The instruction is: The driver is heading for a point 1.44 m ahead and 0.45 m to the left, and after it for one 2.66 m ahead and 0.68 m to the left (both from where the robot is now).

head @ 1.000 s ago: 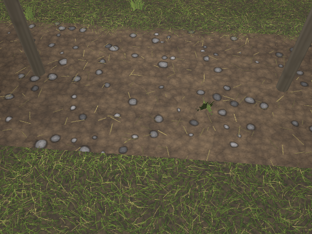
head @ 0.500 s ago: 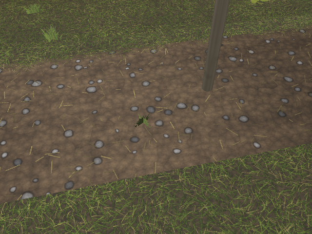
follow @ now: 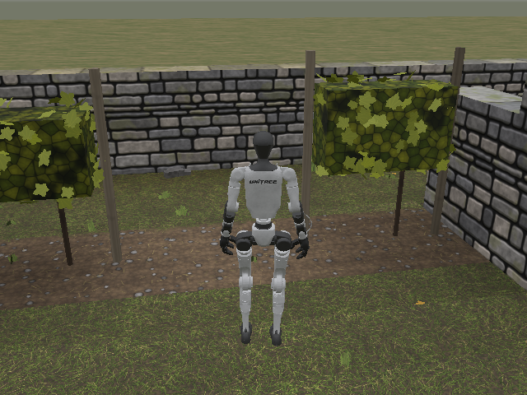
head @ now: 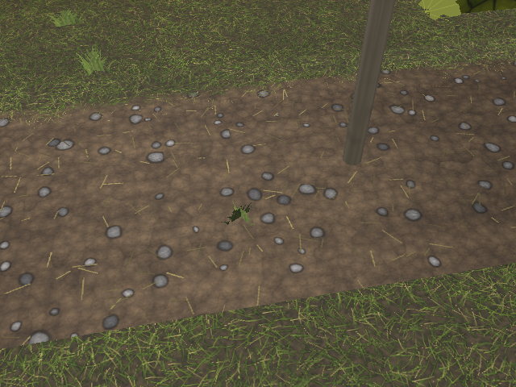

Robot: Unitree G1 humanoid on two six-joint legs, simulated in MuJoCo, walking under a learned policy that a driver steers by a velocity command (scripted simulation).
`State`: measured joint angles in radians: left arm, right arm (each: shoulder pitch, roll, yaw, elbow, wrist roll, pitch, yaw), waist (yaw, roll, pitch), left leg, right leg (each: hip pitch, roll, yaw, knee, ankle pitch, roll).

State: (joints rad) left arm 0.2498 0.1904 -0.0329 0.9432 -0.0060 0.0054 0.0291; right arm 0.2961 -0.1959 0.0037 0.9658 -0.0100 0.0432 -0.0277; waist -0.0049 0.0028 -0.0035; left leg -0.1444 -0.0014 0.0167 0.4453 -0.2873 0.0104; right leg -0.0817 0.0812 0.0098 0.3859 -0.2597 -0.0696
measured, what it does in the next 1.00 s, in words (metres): stands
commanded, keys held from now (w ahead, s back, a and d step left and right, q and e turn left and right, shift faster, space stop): no key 0.90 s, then w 0.10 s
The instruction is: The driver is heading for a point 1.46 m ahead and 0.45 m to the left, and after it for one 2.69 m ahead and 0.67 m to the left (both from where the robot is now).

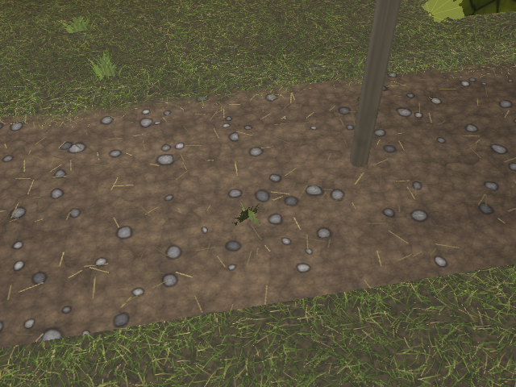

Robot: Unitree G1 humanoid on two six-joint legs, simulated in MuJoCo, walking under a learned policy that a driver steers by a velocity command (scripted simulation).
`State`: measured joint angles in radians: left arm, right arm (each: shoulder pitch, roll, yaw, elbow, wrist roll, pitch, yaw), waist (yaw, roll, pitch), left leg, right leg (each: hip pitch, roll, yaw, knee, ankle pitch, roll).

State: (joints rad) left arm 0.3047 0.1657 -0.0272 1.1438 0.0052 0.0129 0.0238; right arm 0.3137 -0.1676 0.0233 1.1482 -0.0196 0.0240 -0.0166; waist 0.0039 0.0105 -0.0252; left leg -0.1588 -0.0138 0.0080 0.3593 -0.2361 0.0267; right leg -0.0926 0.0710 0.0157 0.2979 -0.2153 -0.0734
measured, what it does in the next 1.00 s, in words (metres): goes down: right foot 0.19 m lower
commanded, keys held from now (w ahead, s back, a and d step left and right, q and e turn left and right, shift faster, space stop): w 1.00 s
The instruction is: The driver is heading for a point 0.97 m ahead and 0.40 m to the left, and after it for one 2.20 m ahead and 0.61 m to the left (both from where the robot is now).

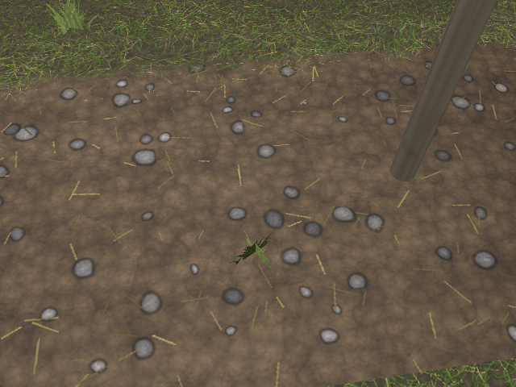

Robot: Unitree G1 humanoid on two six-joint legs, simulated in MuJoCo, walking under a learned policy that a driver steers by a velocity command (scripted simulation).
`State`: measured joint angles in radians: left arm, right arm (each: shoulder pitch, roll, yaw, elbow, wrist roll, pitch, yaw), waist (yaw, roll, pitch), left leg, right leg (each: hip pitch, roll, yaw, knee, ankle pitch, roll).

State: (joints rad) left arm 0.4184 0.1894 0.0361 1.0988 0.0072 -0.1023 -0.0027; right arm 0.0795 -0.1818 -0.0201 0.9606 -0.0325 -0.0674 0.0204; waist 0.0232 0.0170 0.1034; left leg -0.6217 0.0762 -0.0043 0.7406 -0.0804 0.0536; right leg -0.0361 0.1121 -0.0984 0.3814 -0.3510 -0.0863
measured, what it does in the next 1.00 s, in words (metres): walks ahead, turning left: left foot, then right foot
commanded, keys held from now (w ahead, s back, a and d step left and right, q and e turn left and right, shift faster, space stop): w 0.34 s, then w+q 0.66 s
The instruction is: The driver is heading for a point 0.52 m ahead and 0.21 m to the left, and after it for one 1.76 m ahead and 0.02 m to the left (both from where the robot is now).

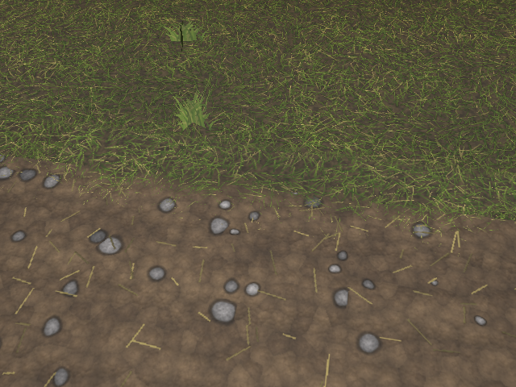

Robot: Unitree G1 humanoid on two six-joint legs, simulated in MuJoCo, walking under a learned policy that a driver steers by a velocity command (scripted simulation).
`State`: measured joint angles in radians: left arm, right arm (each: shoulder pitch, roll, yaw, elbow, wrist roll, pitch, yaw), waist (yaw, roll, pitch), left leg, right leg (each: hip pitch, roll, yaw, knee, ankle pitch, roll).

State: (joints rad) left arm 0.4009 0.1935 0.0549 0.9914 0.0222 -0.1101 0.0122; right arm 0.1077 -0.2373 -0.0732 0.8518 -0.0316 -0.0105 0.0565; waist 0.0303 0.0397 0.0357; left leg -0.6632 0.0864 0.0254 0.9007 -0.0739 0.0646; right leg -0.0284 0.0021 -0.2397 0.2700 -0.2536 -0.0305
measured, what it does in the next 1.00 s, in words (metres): walks ahead, turning left: left foot, then right foot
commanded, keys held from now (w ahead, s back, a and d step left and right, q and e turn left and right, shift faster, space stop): w+q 0.62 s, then w+e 0.38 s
